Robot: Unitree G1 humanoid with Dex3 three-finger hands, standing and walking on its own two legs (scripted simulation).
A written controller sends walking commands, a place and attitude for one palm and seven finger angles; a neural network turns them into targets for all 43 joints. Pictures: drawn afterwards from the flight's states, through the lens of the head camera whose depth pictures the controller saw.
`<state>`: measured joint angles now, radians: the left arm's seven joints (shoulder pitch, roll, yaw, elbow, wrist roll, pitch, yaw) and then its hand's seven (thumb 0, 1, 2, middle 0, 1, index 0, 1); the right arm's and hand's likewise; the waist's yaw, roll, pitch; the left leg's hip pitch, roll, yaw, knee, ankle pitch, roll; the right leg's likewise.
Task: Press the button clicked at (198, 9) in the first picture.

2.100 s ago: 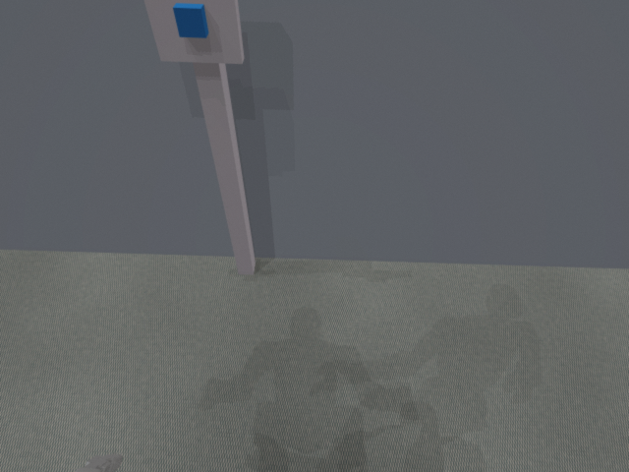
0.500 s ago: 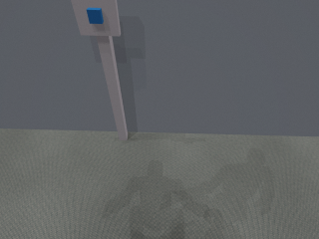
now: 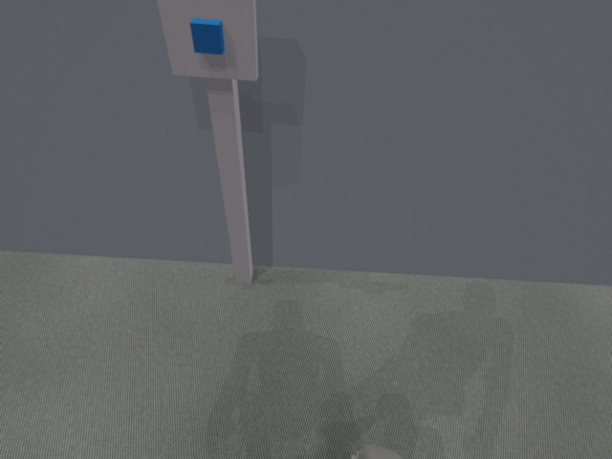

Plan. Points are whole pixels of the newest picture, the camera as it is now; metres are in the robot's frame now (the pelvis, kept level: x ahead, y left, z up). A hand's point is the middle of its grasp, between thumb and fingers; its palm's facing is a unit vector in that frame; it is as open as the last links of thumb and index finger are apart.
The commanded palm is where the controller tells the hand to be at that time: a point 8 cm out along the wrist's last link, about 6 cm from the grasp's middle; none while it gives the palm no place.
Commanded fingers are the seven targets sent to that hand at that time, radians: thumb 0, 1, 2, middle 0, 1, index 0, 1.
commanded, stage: take the last steps up to it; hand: left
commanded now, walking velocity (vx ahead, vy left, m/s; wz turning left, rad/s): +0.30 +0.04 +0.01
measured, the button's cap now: (208, 35) +0.81 +0.23 +0.17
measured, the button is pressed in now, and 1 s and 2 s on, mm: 0 0 0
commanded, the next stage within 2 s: come to a stop and stand still in 0.56 s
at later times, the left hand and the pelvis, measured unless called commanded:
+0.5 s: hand (196, 393) +0.25 +0.18 -0.18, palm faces +0.08 -0.97 -0.21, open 7.1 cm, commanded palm none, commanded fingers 0.00 0.90 0.90 -0.20 -0.30 -0.20 -0.30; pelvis +0.20 -0.01 -0.01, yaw +2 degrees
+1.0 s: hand (185, 326) +0.37 +0.23 -0.18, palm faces +0.03 -0.98 -0.21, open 7.4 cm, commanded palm none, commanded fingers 0.00 0.90 0.90 -0.20 -0.30 -0.20 -0.30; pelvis +0.32 +0.04 +0.00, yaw -2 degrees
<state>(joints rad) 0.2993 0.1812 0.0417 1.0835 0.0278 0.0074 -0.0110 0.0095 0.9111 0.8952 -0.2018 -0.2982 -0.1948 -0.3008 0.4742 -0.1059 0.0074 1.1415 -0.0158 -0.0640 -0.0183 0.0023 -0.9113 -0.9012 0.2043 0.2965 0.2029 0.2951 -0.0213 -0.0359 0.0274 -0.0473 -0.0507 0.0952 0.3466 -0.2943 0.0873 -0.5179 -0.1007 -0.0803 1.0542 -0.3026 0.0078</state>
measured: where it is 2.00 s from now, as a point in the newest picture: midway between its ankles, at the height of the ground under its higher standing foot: (283, 456)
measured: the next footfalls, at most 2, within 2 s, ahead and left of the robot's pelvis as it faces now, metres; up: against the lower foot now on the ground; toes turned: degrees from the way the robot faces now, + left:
right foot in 0.28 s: +0.25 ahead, -0.12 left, +0.00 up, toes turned -8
left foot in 0.64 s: +0.37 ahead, +0.15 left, +0.00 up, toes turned +10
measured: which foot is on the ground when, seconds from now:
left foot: down 0.00-0.30, up 0.32-0.62, down 0.64-1.00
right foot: up 0.00-0.26, down 0.28-0.64, up 0.66-1.00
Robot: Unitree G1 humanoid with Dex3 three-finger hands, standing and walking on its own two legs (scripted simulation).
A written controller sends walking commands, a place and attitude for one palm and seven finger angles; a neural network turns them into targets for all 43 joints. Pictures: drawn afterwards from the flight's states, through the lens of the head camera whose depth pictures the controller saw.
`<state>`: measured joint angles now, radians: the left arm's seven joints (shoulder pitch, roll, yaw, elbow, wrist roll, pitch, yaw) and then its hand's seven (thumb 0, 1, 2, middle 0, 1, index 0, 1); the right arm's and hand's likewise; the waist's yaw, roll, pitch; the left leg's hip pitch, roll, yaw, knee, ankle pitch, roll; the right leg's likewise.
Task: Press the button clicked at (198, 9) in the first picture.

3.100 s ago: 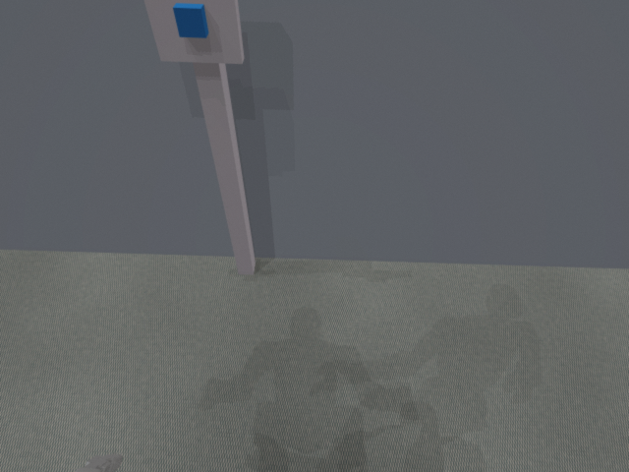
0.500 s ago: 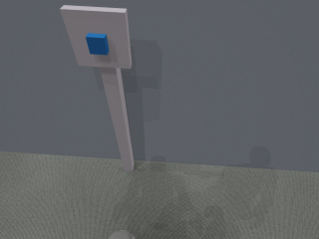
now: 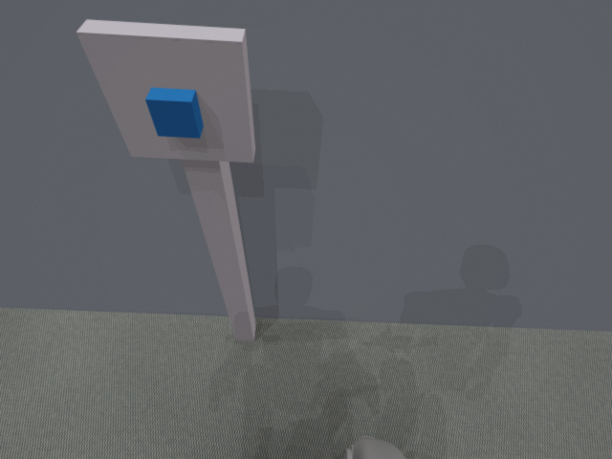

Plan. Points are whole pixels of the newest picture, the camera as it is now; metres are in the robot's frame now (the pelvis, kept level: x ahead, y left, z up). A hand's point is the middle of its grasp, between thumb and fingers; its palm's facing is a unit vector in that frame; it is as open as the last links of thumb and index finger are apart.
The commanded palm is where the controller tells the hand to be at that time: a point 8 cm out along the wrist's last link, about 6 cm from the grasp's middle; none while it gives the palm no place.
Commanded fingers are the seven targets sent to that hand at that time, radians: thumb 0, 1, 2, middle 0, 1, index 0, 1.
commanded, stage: come to a stop and stand still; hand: left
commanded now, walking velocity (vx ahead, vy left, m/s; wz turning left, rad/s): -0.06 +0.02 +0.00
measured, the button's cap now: (176, 112) +0.48 +0.20 +0.17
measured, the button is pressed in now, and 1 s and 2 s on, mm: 0 0 0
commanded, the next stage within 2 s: look again from close up in 1.02 s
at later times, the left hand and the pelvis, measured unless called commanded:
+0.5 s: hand out of the picture +0.02 +0.16 -0.17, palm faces +0.08 -0.97 -0.23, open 7.4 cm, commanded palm none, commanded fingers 0.00 0.90 0.90 -0.20 -0.30 -0.20 -0.30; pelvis -0.03 -0.03 +0.00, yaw +1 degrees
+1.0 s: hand out of the picture -0.08 +0.16 -0.17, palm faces +0.03 -0.98 -0.18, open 7.4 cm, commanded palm none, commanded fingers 0.00 0.90 0.90 -0.20 -0.30 -0.20 -0.30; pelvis -0.06 +0.00 +0.00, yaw +0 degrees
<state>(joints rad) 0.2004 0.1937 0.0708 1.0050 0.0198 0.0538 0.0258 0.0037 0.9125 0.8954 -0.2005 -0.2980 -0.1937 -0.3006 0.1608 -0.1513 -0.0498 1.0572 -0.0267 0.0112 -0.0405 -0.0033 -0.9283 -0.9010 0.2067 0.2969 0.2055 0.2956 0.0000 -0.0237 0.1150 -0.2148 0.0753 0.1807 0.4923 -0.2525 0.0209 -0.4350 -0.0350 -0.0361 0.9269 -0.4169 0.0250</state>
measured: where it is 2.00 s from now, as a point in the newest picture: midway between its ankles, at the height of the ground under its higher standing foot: outside the picture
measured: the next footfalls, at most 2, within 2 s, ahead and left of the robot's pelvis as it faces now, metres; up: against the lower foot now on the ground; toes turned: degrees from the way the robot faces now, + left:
right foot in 0.12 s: +0.00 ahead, -0.13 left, +0.00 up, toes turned -3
left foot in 0.54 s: -0.01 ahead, +0.11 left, +0.00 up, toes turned +3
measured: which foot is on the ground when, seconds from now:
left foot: down 0.00-0.12, up 0.14-0.52, down 0.54-1.00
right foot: up 0.00-0.10, down 0.12-1.00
